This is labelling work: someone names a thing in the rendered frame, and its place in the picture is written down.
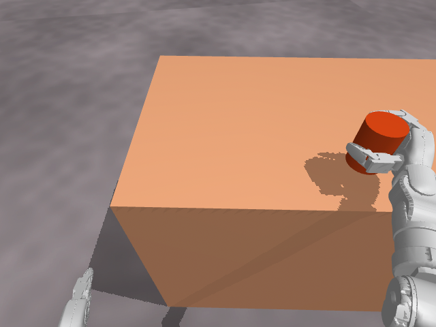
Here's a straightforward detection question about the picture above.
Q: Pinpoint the can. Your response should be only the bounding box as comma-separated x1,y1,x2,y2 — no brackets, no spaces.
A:
345,111,409,175

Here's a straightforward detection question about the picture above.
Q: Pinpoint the left robot hand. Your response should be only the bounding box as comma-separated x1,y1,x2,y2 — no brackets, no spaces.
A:
57,268,93,327

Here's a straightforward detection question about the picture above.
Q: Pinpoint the right robot hand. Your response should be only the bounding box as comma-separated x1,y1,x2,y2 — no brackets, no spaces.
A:
346,110,435,175

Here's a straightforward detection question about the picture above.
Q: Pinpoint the right robot arm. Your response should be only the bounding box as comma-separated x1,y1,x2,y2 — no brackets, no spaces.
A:
381,164,436,327

